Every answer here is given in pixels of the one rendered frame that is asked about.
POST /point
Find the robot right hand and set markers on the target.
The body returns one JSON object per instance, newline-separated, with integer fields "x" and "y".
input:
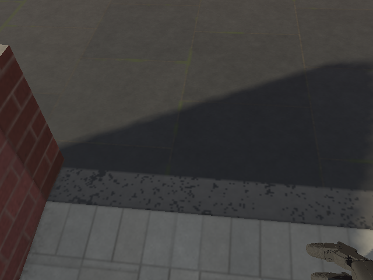
{"x": 344, "y": 256}

